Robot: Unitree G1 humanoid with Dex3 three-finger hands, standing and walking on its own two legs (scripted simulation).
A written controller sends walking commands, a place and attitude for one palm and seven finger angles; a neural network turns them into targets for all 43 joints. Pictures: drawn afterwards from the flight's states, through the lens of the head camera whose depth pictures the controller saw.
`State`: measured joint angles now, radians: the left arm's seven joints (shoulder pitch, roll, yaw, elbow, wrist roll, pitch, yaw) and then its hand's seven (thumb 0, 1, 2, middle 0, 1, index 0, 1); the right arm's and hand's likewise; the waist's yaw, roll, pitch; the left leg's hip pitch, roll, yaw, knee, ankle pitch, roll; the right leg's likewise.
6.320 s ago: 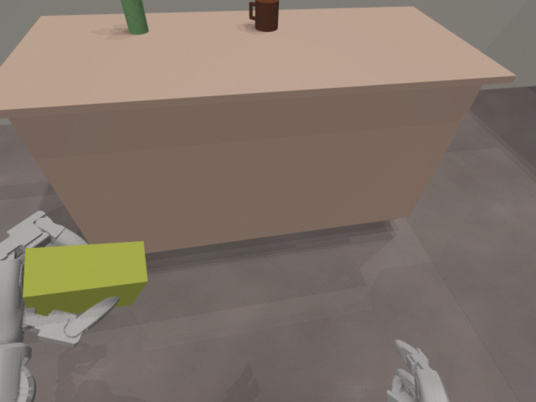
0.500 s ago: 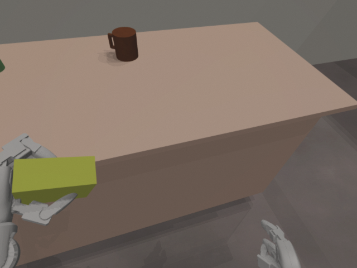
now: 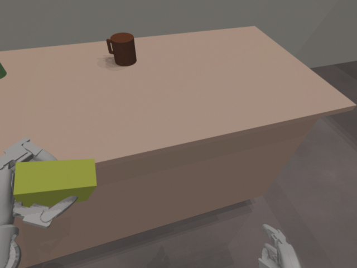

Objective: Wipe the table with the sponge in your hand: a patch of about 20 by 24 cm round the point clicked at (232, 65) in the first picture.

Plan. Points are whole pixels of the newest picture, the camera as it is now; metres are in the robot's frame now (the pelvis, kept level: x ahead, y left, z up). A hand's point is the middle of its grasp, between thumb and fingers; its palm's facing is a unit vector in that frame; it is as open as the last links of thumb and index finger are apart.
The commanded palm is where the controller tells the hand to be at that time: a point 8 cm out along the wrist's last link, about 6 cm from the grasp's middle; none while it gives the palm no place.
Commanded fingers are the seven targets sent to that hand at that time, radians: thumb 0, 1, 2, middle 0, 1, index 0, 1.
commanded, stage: shuffle to correct the standing spot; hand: left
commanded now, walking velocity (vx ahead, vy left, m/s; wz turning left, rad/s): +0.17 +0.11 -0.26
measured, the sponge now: (67, 183) +0.22 +0.22 +0.13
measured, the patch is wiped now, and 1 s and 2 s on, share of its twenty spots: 0.00 0.00 0.00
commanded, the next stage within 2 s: come to a stop and stand still in 0.80 s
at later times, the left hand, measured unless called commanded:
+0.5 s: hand (61, 148) +0.28 +0.25 +0.15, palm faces +0.35 -0.84 -0.42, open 9.3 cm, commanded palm +0.23 +0.29 +0.17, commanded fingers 0.00 0.10 1.30 -1.20 -1.60 -1.20 -1.60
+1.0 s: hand (44, 125) +0.33 +0.31 +0.15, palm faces +0.36 -0.83 -0.42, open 9.3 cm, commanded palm +0.28 +0.35 +0.17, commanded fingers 0.00 0.10 1.30 -1.20 -1.60 -1.20 -1.60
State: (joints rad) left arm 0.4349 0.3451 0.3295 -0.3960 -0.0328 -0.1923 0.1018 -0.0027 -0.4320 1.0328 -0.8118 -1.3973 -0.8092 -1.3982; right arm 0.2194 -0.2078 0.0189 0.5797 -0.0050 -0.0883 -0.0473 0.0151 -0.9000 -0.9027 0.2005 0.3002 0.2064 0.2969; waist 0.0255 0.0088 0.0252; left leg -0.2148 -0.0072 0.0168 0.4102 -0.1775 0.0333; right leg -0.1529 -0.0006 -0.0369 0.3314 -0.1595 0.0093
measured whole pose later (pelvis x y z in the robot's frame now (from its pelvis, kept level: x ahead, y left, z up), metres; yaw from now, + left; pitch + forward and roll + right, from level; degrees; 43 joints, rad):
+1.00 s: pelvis +0.11 +0.07 -0.03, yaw -2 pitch -3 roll +1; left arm 0.41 0.40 0.39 -0.51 -0.03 -0.25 0.11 0.00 -0.44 1.03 -0.82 -1.39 -0.81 -1.40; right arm 0.19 -0.22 -0.05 0.59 0.01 -0.11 -0.06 0.02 -0.90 -0.90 0.20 0.30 0.20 0.30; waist 0.02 -0.05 0.11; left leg -0.36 0.04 0.06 0.65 -0.24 -0.01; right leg -0.29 -0.09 -0.01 0.79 -0.46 0.03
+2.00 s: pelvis +0.12 +0.12 -0.01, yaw -3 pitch -1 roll -1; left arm 0.41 0.41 0.37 -0.46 -0.01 -0.22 0.08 0.00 -0.44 1.04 -0.82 -1.39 -0.81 -1.39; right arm 0.23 -0.18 0.02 0.58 0.01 -0.17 -0.04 0.02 -0.90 -0.90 0.20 0.30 0.20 0.30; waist 0.02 -0.04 0.09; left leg -0.31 0.03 0.09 0.51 -0.18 0.04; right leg -0.20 -0.01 -0.01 0.47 -0.25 0.02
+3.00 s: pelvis +0.13 +0.13 -0.01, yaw -3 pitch -1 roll -1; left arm 0.42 0.39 0.38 -0.53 -0.03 -0.16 0.11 0.00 -0.44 1.04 -0.81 -1.40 -0.81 -1.40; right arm 0.17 -0.16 0.02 0.55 0.03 -0.13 -0.03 0.02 -0.90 -0.90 0.20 0.30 0.21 0.30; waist 0.03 -0.02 0.14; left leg -0.29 0.02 0.10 0.50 -0.19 0.05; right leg -0.17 -0.02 0.00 0.45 -0.25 0.04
